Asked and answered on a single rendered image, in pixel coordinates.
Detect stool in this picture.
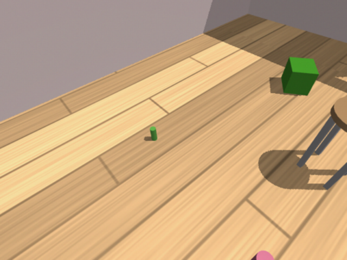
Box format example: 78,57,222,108
297,96,347,190

